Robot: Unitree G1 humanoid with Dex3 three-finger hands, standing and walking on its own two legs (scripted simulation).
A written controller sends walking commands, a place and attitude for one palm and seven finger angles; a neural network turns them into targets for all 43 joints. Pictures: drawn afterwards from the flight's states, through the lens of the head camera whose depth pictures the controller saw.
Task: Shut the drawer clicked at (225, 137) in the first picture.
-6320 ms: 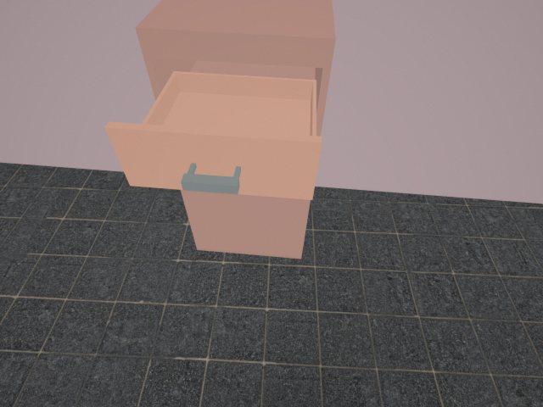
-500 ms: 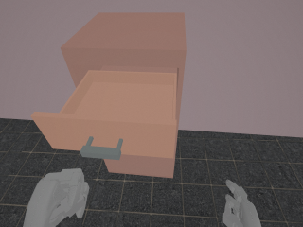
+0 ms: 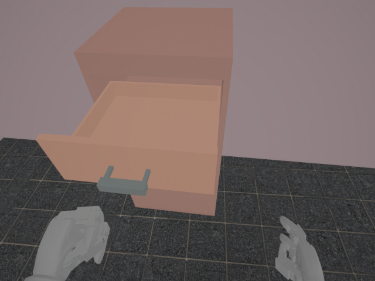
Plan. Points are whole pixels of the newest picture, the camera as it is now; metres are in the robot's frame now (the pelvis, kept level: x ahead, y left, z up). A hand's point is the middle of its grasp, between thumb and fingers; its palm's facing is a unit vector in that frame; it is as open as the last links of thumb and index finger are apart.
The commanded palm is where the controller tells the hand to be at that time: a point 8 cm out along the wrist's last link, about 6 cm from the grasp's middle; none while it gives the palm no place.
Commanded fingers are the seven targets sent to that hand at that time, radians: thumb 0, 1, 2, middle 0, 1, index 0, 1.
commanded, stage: bring the fist close to the handle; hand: left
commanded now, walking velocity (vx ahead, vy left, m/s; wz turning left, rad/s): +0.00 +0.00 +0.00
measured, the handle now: (125, 178) +0.33 +0.18 +0.04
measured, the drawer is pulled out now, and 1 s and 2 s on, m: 0.29 0.29 0.23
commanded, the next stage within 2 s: push the drawer shut in 1.12 s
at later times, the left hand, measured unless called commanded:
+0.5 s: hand (123, 230) +0.20 +0.15 +0.06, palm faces -0.05 -1.00 -0.05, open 3.3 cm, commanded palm +0.18 +0.20 +0.06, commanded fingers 0.00 0.90 0.90 -1.40 -1.60 -1.40 -1.60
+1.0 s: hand (131, 222) +0.23 +0.14 +0.04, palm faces -0.04 -1.00 -0.05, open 3.3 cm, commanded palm +0.20 +0.20 +0.04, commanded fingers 0.00 0.90 0.90 -1.40 -1.60 -1.40 -1.60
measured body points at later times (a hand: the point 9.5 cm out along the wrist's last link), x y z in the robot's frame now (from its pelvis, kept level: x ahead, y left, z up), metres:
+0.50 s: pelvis -0.01 +0.01 -0.02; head +0.03 +0.00 +0.43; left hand +0.20 +0.20 +0.06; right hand +0.16 -0.22 -0.09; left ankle +0.02 +0.13 -0.71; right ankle -0.02 -0.09 -0.71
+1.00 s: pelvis +0.00 +0.01 -0.03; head +0.04 +0.00 +0.42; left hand +0.22 +0.20 +0.04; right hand +0.16 -0.23 -0.11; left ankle +0.02 +0.13 -0.71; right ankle -0.02 -0.09 -0.71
